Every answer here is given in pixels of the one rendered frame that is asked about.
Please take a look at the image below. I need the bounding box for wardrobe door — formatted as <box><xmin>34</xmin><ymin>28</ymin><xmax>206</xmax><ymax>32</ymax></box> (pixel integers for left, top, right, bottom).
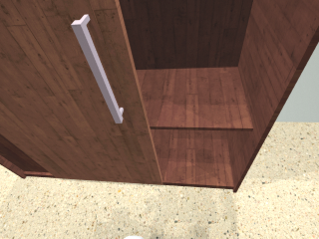
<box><xmin>0</xmin><ymin>0</ymin><xmax>163</xmax><ymax>185</ymax></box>
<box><xmin>0</xmin><ymin>134</ymin><xmax>49</xmax><ymax>173</ymax></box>

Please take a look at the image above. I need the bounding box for handle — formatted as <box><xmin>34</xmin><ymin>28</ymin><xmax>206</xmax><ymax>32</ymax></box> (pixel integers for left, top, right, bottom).
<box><xmin>71</xmin><ymin>14</ymin><xmax>124</xmax><ymax>123</ymax></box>

